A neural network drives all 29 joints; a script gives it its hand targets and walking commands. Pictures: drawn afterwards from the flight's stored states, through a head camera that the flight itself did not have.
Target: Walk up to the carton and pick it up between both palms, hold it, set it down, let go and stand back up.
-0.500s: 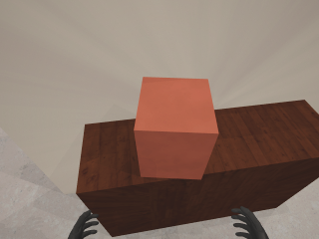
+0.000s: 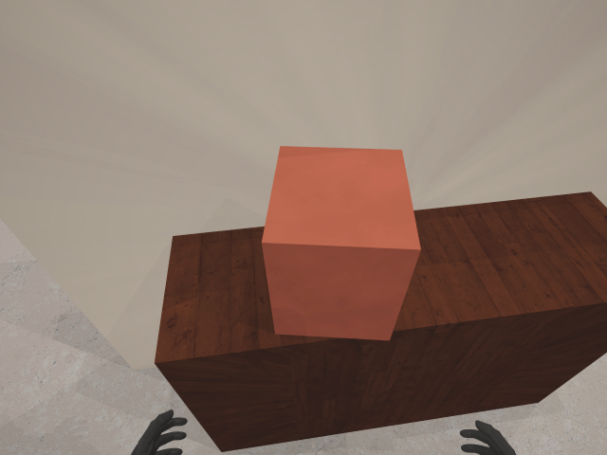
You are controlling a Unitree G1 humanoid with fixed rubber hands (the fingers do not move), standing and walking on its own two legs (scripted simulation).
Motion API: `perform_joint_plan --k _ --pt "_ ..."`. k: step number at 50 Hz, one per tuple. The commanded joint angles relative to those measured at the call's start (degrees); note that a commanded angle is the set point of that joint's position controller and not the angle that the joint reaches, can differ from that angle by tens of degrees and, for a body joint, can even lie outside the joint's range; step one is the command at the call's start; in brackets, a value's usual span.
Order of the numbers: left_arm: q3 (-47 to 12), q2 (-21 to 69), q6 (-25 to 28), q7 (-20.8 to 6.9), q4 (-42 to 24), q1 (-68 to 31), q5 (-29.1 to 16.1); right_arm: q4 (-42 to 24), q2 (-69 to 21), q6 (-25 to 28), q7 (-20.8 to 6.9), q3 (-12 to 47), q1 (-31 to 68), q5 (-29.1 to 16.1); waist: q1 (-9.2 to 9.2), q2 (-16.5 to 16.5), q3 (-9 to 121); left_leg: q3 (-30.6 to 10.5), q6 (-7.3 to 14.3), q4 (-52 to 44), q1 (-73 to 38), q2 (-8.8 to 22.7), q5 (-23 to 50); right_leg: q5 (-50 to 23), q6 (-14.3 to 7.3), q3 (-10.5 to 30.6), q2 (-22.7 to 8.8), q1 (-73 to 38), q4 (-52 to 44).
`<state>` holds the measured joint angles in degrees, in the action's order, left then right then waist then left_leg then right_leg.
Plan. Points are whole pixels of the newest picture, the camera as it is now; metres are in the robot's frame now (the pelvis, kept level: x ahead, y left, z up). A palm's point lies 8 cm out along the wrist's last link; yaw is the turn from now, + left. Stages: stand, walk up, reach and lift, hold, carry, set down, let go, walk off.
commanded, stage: stand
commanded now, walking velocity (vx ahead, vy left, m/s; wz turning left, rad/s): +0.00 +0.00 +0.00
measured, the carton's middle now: (336, 245) +0.45 -0.04 -0.01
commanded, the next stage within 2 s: none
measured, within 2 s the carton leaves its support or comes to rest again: neither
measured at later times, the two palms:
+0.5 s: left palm out of the picture +0.01 +0.24 -0.13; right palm out of the picture +0.05 -0.23 -0.13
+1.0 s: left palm out of the picture -0.04 +0.22 -0.14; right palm out of the picture +0.00 -0.21 -0.14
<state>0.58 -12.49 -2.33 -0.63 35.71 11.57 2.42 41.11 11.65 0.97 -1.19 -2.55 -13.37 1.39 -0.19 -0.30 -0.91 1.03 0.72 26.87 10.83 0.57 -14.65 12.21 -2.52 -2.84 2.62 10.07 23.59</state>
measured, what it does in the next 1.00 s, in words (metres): stands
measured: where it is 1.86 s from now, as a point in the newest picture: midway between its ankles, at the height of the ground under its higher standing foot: outside the picture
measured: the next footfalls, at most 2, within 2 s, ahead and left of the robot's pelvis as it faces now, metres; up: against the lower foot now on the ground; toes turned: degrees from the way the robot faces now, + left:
none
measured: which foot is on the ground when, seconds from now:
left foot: down 0.00-1.00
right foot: down 0.00-1.00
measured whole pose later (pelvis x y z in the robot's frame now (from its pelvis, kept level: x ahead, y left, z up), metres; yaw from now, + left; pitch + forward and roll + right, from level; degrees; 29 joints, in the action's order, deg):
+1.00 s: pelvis +0.01 +0.01 +0.00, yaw +4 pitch -2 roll -1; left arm 1.1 -7.5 0.2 2.3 65.1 20.4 1.1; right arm 62.6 7.5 0.2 2.7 -0.4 -20.3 0.7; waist -0.7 -0.6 0.4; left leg -2.0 1.4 23.8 7.7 -1.6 -13.5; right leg 13.0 -1.7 -5.5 0.5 6.2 21.6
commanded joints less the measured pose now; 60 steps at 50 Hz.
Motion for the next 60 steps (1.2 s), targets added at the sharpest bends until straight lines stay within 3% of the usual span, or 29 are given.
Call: perform_joint_plan --k 1,3,5,6,7,9,13,14,15,17,18,23,25,26,27,28,32,33,36,38,39,42,44,45,47,48,52,58,60 --pt "2.6 -6.5 2.99 0.39 -1.9 -0.69 0.53 -3.62 5.38 -0.2 0.06 -2.03 -1.61 -0.1 0.23 0.63 4.03 -4.85 0.0 -3.81 4.7 3.98 4.01 -2.83 1.54 6.69 -7.93 -1.5 -4.48" --pt "3.22 -6.36 3.08 0.1 -1.25 -0.07 -0.15 -3.58 6.66 -0.1 -0.43 -1.93 -0.73 -0.02 -1.2 -0.62 5.62 -5.53 0.96 -4.04 4.73 4.32 2.26 0.02 1.76 5.6 -7.81 -0.2 -4.93" --pt "2.87 -5.58 3.43 0.47 0.12 1.15 -0.04 -2.05 5.35 -0.06 0.07 -1.78 -3.23 0.32 -0.27 2.32 3.18 -6.44 0.93 -3.69 5.15 4.45 6.43 -2.27 1.28 6.24 -8.21 -0.82 -5.51" --pt "2.76 -6.09 3.56 0.4 1.14 3.88 -0.48 -1.38 6.21 -0.21 0.41 -2.18 -3.16 0.67 -1.6 -0.73 3.16 -5.97 0.7 -3.63 4.11 4.19 4.73 0.83 1.08 6.75 -7.96 0.82 -6.57" --pt "2.97 -6.86 3.6 0.52 2.1 3.16 -0.24 -1.17 5.74 -0.12 0.84 -2.15 -3.98 0.5 -0.35 -2.67 -0.01 -6.84 0.93 -4.65 6.01 3.84 3.58 1.62 0.59 7.2 -8.59 1.76 -6.27" --pt "2.96 -6.7 3.71 0.77 3.73 3.56 -0.19 -0.05 5.81 0.76 0.42 -1.82 -5.14 0.7 -0.78 -0.44 1.99 -7.62 1.02 -5.16 7.4 4.5 7.54 -5.16 0.88 5.11 -8.3 -3.55 -4.16" --pt "3.38 -6.14 4.18 0.96 6.49 5.21 -0.42 3.12 5.83 0.48 1.3 -2.0 -8.5 0.22 -0.24 -3.02 1.97 -7.51 1.05 -5.22 5.17 3.64 6.77 -3.77 0.63 5.82 -7.84 -2.9 -4.98" --pt "3.59 -6.67 4.38 1.12 8.12 7.94 -0.95 3.91 6.21 0.4 1.55 -1.91 -8.97 0.87 -1.25 1.36 1.56 -8.37 1.27 -5.32 3.21 4.76 8.74 -3.91 0.72 5.42 -8.5 -1.34 -5.6" --pt "3.19 -6.1 4.44 1.18 8.8 8.08 -0.91 4.61 5.41 0.43 1.76 -2.17 -8.67 0.32 -0.38 -0.87 2.6 -7.87 1.67 -4.87 1.49 4.5 7.52 -3.15 0.63 5.5 -8.14 -0.58 -6.06" --pt "2.99 -5.33 3.98 1.69 10.12 5.65 -0.77 5.05 5.87 0.34 2.24 -1.96 -8.57 0.45 0.75 3.18 -0.68 -8.62 1.62 -6.03 3.71 4.5 9.06 -5.14 0.51 5.39 -8.34 -1.36 -5.96" --pt "2.74 -3.4 3.99 1.88 10.58 7.64 -1.13 6.33 6.6 0.23 2.17 -2.23 -8.35 0.14 -0.4 -0.76 1.75 -8.21 1.58 -5.26 2.66 4.28 10.06 -7.05 -0.07 4.87 -7.92 -2.51 -5.78" --pt "3.1 -4.74 3.65 2.29 15.59 10.84 -1.15 9.49 2.02 0.07 2.41 -0.77 -10.06 -0.06 -0.3 -0.06 -0.7 -8.2 1.5 -6.75 0.92 4.67 10.28 -5.73 0.22 4.86 -8.27 -0.44 -6.59" --pt "2.73 -3.77 3.94 2.61 17.88 10.58 -0.88 11.15 5.18 0.12 2.81 -1.3 -11.23 -0.26 0.57 -4.27 0.05 -7.86 1.84 -6.91 3.38 3.35 9.13 -6.29 0.09 4.89 -8.74 -4.94 -6.65" --pt "2.88 -3.8 3.73 2.43 18.06 9.89 -1.08 11.6 2.95 0.15 3.01 -0.8 -11.55 -0.34 0.4 -0.33 -4.13 -8.81 1.63 -8.09 5.91 3.77 7.95 -5.22 0.44 4.47 -8.08 -4.42 -6.61" --pt "2.94 -4.26 3.7 2.33 19.05 11.4 -1.23 12.25 2.73 0.02 3.28 -0.52 -10.26 -0.26 -1.01 -0.15 -3.43 -8.41 1.83 -8.01 2.78 4.01 8.04 -4.11 0.41 3.91 -8.13 -1.79 -6.88" --pt "2.75 -3.72 3.52 2.58 19.49 10.69 -1.09 12.5 3.66 -0.01 3.34 -0.54 -9.99 -0.2 -0.02 -2.92 -3.68 -8.37 1.88 -7.84 3.46 4.02 8.27 -5.08 0.84 3.81 -8.24 -2.44 -6.98" --pt "2.46 -3.54 3.16 2.86 23.06 10.86 -1.26 14.13 5.15 0.32 3.44 -0.81 -11.8 -0.45 0.99 0.59 -3.28 -8.77 2.34 -8.65 3.1 4.17 7.91 -5.51 0.55 3.63 -8.22 -3.86 -6.68" --pt "2.66 -2.61 3.16 2.5 23.06 11.32 -1.93 14.97 2.74 0.3 3.24 -0.06 -10.94 -0.51 -0.8 -1.0 -3.07 -8.68 1.83 -8.73 4.1 3.36 8.68 -4.18 0.7 3.18 -8.21 -5.17 -5.99" --pt "2.38 -3.07 2.88 2.55 24.57 12.39 -1.27 16.25 0.16 -0.17 3.5 0.98 -11.69 -0.76 -0.74 0.52 -3.71 -7.94 1.62 -8.43 2.18 3.22 7.33 -2.52 0.99 3.2 -7.64 -2.4 -6.71" --pt "1.62 0.16 2.95 2.77 26.37 11.91 -1.19 16.46 3.2 0.14 3.61 0.28 -11.56 -0.66 0.53 -1.36 -2.06 -8.24 2.17 -8.06 3.54 3.32 9.29 -5.94 0.56 3.73 -8.55 -5.81 -6.31" --pt "1.7 -1.12 3.02 2.69 25.91 12.48 -1.37 17.32 1.87 0.16 3.72 0.54 -9.34 -0.57 -1.4 -1.83 -3.68 -8.47 2.62 -8.3 3.97 3.82 10.53 -7.06 0.67 3.57 -9.04 -5.12 -6.07" --pt "1.16 -0.35 3.16 3.02 27.04 12.2 -1.72 18.54 2.24 0.06 3.94 0.7 -11.4 -0.87 -0.38 -2.12 -1.63 -8.19 2.08 -7.9 1.26 3.83 12.43 -6.59 0.63 2.95 -8.42 -5.22 -6.18" --pt "1.86 -2.27 3.15 3.17 27.66 12.02 -1.2 18.94 2.79 0.03 3.72 0.55 -10.4 -0.41 0.03 0.64 -2.65 -7.55 1.97 -8.07 2.63 3.68 13.05 -9.8 0.7 3.72 -8.53 -6.05 -4.77" --pt "1.49 0.03 3.05 3.15 27.92 11.59 -1.27 19.49 0.18 -0.09 4.23 1.43 -10.89 -0.67 -0.57 -1.35 -4.27 -8.05 2.27 -7.86 3.93 4.28 13.72 -8.48 0.06 3.31 -9.39 -5.73 -5.54" --pt "1.57 -0.72 2.76 3.24 29.16 13.67 -0.81 20.66 0.98 -0.18 4.16 1.16 -11.69 -0.71 -0.3 1.22 -4.91 -7.77 1.59 -7.9 3.95 3.74 10.47 -5.94 0.65 3.23 -8.57 -4.89 -5.52" --pt "1.4 0.03 2.74 3.24 29.48 15.25 -1.49 20.41 1.12 -0.17 4.25 1.27 -10.38 -0.7 -1.28 -0.63 -3.97 -7.29 1.94 -7.46 2.99 3.44 10.62 -6.1 1.09 3.11 -8.45 -4.69 -5.85" --pt "0.25 3.18 2.8 3.31 30.86 14.41 -1.77 21.97 -1.69 -0.53 4.02 2.43 -11.39 -1.22 -0.47 -1.2 -8.67 -7.71 1.9 -7.8 4.26 3.71 7.68 -2.82 0.94 3.77 -8.74 -0.77 -7.15" --pt "0.03 2.03 2.39 3.0 31.9 13.38 -1.63 21.66 0.73 -0.37 3.69 1.59 -9.57 -0.63 -0.23 2.87 -5.47 -8.07 1.8 -8.12 4.21 3.3 4.44 0.47 0.94 3.56 -8.17 -1.75 -6.86" --pt "0.6 1.46 2.58 3.12 32.34 15.55 -1.63 22.55 1.25 -0.21 4.01 2.08 -11.18 -0.93 -0.55 -1.62 -4.74 -7.92 1.64 -8.8 1.91 3.4 4.76 0.86 0.38 4.35 -8.51 -0.98 -6.28"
